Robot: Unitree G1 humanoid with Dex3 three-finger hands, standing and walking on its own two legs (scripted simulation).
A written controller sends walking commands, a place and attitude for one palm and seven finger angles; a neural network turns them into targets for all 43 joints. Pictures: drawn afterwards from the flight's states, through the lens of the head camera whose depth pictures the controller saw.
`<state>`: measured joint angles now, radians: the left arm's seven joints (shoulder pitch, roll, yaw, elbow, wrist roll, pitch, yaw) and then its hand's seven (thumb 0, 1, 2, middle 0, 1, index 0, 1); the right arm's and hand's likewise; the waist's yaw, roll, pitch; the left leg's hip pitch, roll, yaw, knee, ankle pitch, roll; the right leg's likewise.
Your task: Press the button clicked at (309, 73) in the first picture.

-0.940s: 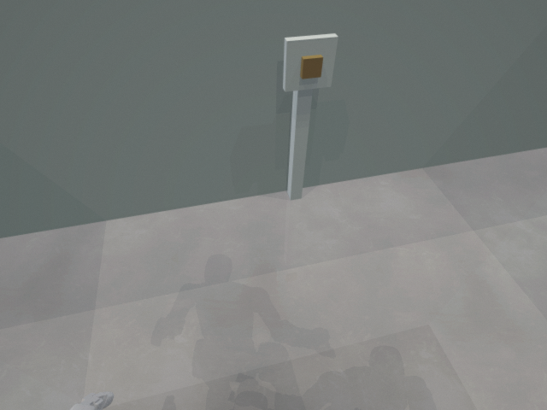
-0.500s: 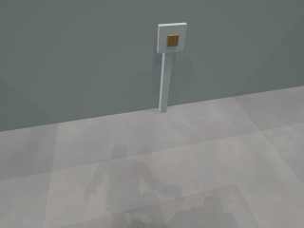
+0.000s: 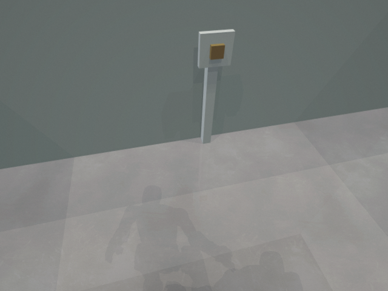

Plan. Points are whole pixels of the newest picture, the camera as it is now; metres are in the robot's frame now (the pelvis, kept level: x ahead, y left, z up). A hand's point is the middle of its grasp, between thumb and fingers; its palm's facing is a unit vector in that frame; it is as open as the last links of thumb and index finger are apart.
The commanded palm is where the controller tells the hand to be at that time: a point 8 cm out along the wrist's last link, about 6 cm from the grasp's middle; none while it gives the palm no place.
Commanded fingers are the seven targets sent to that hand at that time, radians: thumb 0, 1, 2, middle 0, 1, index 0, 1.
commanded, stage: stand and wait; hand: left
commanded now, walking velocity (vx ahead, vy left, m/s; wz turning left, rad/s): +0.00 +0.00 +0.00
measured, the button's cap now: (216, 51) +1.22 -0.05 -0.06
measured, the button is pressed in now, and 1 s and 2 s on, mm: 0 0 0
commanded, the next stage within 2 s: look at it before walking up in 0.04 s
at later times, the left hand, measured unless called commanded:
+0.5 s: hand out of the picture +0.07 +0.24 -0.16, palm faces -0.03 -0.95 -0.31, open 7.4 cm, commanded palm none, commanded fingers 0.00 0.90 0.90 -0.20 -0.30 -0.20 -0.30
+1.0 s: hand out of the picture +0.07 +0.22 -0.18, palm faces -0.11 -0.96 -0.27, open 7.4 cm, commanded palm none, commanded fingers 0.00 0.90 0.90 -0.20 -0.30 -0.20 -0.30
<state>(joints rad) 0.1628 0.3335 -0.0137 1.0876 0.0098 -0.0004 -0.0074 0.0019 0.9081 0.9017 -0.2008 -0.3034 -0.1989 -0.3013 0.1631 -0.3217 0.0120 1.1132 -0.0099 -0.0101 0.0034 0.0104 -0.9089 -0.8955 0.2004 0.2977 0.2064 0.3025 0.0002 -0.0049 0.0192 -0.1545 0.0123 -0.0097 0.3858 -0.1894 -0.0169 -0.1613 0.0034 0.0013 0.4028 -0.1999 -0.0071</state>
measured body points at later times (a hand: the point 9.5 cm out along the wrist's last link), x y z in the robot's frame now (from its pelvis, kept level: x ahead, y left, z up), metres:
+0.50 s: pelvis +0.01 +0.00 +0.00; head +0.01 +0.00 +0.45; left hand +0.07 +0.29 -0.14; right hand +0.08 -0.29 -0.13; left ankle +0.01 +0.13 -0.74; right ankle +0.01 -0.11 -0.74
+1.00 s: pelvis +0.00 +0.00 -0.01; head +0.02 +0.00 +0.44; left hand +0.07 +0.27 -0.16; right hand +0.05 -0.27 -0.15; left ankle +0.02 +0.13 -0.74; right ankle +0.01 -0.11 -0.74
